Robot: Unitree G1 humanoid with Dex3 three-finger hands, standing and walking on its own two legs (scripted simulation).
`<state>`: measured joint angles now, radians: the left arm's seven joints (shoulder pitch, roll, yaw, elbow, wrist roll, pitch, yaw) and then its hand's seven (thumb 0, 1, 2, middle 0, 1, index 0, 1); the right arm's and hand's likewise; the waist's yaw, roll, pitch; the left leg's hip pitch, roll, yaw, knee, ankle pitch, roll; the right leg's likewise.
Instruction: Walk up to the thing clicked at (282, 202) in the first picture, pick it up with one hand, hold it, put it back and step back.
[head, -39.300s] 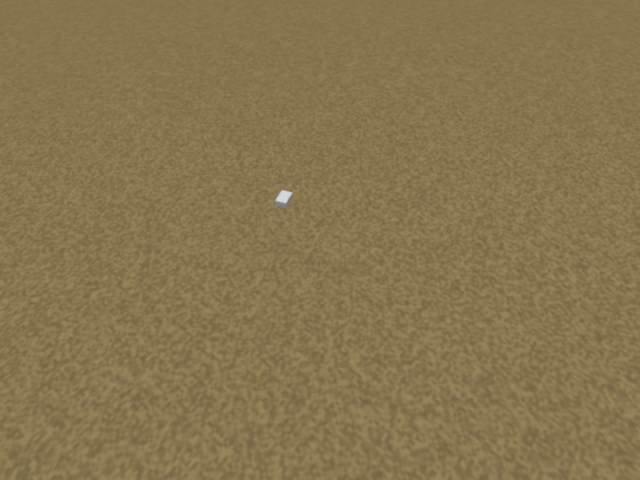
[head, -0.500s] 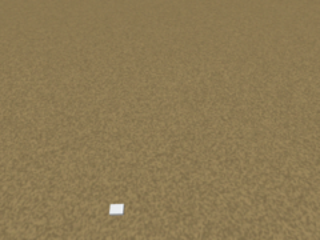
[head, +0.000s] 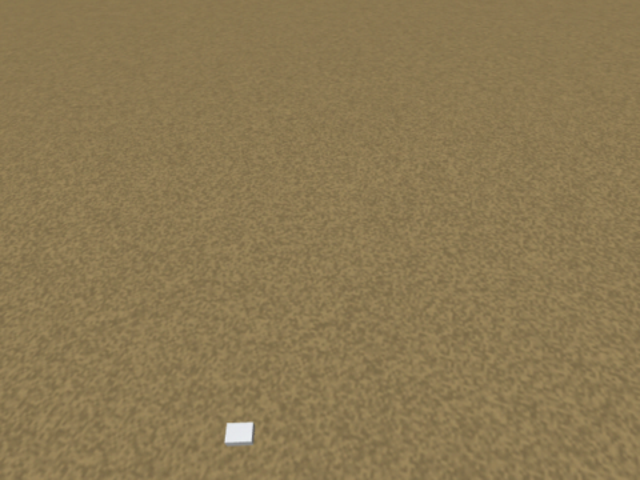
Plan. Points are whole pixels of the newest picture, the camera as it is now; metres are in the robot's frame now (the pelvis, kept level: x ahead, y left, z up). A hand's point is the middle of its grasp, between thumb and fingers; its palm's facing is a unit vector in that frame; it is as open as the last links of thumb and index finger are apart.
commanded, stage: stand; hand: left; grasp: from above
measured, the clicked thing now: (240, 434) +0.42 +0.29 -0.76
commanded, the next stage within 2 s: step back in 1.60 s
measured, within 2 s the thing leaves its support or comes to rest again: neither
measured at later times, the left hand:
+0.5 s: hand out of the picture +0.06 +0.23 -0.16, palm faces +0.02 -0.94 -0.33, open 7.4 cm
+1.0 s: hand out of the picture +0.08 +0.24 -0.16, palm faces +0.01 -0.94 -0.34, open 7.4 cm
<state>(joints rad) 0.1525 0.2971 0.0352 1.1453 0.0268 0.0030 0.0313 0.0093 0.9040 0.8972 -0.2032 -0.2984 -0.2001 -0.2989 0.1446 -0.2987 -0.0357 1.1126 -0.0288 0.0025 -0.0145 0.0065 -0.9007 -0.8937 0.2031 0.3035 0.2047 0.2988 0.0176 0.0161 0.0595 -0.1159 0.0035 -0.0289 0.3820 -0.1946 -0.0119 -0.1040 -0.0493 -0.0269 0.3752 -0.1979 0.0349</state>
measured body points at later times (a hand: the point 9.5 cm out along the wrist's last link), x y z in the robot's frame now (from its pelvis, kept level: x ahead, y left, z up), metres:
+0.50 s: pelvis +0.00 -0.01 +0.00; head +0.01 -0.02 +0.45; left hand +0.06 +0.28 -0.14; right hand +0.06 -0.30 -0.14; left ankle +0.01 +0.13 -0.74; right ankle +0.01 -0.14 -0.74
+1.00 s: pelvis +0.01 -0.01 +0.00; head +0.01 -0.01 +0.45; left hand +0.08 +0.29 -0.13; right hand +0.07 -0.30 -0.14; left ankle +0.01 +0.13 -0.74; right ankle +0.01 -0.14 -0.74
